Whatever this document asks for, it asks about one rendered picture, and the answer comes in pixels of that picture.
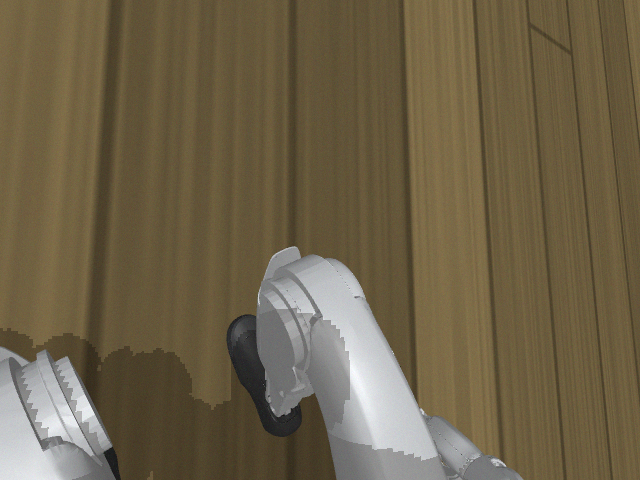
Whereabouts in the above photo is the right robot foot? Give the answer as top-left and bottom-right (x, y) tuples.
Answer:
(227, 314), (302, 437)

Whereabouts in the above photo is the right robot hand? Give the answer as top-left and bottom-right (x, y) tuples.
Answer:
(419, 407), (484, 480)

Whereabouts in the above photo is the right robot arm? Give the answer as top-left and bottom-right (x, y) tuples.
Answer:
(462, 455), (524, 480)

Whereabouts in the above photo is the left robot foot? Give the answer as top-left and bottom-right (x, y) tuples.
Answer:
(103, 447), (121, 480)

